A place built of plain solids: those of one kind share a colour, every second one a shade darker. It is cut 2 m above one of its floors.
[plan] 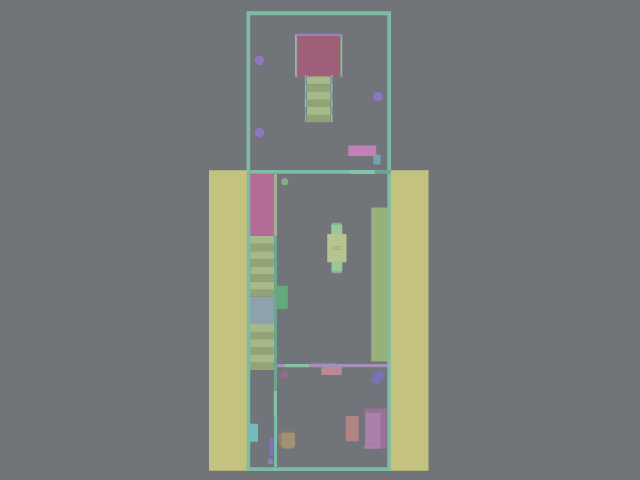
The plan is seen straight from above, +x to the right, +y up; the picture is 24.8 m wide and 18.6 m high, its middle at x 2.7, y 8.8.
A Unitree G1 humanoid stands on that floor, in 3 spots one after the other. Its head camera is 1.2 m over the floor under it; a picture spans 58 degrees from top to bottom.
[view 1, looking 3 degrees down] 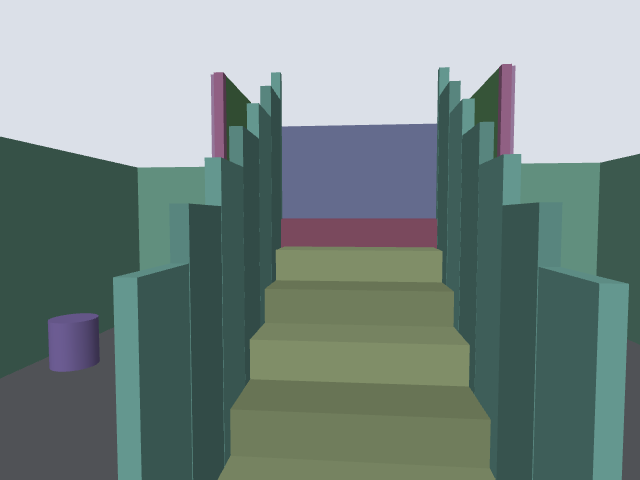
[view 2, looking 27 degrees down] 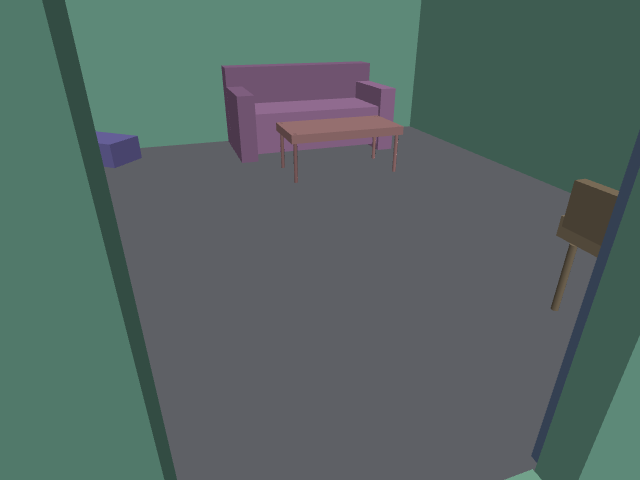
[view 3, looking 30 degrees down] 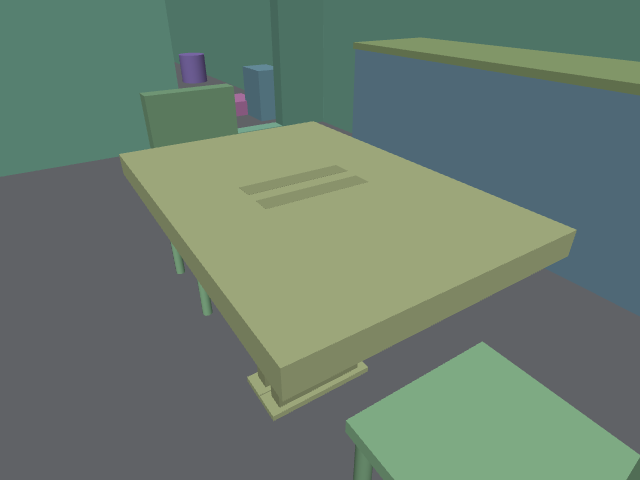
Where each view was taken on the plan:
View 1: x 2.65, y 12.46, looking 95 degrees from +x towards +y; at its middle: plat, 2.69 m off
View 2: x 0.46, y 2.86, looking -19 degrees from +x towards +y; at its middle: ground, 2.64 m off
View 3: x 2.79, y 7.54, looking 57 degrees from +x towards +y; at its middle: meeting_table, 0.92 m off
